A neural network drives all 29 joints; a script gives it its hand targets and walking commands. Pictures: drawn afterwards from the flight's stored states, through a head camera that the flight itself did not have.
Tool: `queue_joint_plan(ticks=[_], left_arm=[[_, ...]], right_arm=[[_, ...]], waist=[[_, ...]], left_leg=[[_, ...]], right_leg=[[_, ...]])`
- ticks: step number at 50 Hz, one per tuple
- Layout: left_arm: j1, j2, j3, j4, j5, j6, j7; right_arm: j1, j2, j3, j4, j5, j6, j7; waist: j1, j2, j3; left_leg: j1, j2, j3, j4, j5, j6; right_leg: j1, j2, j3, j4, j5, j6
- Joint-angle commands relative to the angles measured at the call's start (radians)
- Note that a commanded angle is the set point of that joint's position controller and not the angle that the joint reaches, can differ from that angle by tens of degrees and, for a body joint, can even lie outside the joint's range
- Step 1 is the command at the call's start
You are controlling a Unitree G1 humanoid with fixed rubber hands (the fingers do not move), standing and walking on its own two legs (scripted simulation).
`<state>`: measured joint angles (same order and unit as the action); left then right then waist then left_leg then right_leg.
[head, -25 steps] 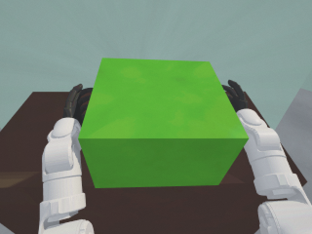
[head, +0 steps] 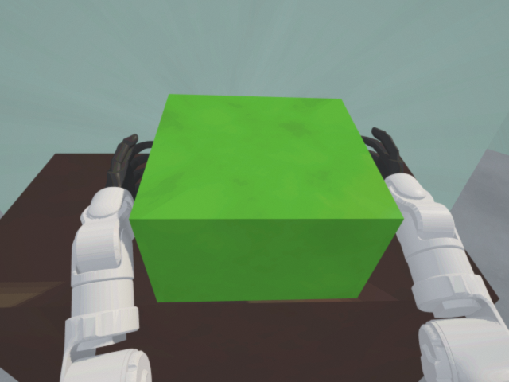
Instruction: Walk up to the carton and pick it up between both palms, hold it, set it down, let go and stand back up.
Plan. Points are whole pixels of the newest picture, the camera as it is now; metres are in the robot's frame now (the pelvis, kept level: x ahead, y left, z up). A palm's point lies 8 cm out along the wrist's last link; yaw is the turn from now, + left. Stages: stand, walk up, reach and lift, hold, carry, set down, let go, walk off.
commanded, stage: hold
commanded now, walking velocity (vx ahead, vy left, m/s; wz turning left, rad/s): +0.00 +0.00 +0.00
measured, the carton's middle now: (258, 190) +0.38 +0.00 +0.15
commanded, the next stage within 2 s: none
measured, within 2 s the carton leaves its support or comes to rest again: neither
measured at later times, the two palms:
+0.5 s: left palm (122, 189) +0.34 +0.20 +0.18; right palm (386, 177) +0.36 -0.20 +0.18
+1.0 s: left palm (122, 189) +0.34 +0.20 +0.18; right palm (386, 178) +0.36 -0.20 +0.18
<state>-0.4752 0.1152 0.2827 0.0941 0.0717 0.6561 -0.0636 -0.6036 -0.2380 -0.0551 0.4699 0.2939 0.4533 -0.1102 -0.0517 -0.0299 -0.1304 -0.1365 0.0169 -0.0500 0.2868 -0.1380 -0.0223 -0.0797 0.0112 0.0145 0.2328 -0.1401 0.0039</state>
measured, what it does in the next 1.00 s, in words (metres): stands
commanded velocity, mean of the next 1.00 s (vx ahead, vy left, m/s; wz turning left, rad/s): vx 0.00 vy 0.00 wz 0.00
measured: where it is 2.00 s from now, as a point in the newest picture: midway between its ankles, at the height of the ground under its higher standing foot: outside the picture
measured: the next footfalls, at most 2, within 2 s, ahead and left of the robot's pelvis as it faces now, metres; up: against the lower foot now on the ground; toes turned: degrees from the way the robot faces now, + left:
none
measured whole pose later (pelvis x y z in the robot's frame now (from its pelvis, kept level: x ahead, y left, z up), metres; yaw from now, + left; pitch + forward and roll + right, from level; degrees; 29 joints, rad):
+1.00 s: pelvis +0.00 +0.00 +0.00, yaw +0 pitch -1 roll -1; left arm -0.48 0.12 0.28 0.11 0.07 0.65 -0.06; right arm -0.61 -0.24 -0.05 0.48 0.30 0.45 -0.12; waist -0.05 -0.03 -0.13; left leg -0.14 0.02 -0.05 0.29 -0.14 -0.02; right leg -0.08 0.01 0.01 0.23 -0.14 0.00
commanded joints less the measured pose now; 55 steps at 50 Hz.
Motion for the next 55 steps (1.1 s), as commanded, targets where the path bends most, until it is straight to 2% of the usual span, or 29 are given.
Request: queue_joint_plan(ticks=[1,21,54,55], left_arm=[[-0.678,-0.511,-0.522,-0.162,-0.112,-0.047,-0.107],[-0.706,-0.524,-0.525,-0.132,-0.121,-0.063,-0.105],[-0.696,-0.518,-0.524,-0.15,-0.119,-0.057,-0.106],[-0.703,-0.537,-0.498,-0.169,-0.1,-0.058,-0.106]], right_arm=[[-0.76,0.599,0.375,-0.376,0.1,-0.064,0.13],[-0.785,0.615,0.368,-0.361,0.089,-0.074,0.129],[-0.773,0.607,0.371,-0.372,0.095,-0.068,0.128],[-0.744,0.6,0.366,-0.342,0.087,-0.057,0.133]], waist=[[0.002,0.045,-0.298],[0.0,0.036,-0.312],[0.0,0.039,-0.31],[0.006,0.044,-0.255]], left_leg=[[0.146,-0.064,0.038,0.007,0.228,-0.016],[0.139,-0.064,0.036,0.002,0.204,-0.007],[0.144,-0.064,0.036,0.006,0.218,-0.011],[0.113,-0.066,0.045,-0.01,0.18,-0.012]], right_leg=[[0.053,0.048,-0.034,0.001,0.235,0.016],[0.049,0.046,-0.033,-0.002,0.215,0.017],[0.054,0.047,-0.033,0.0,0.229,0.017],[0.06,0.046,-0.023,-0.006,0.187,0.016]])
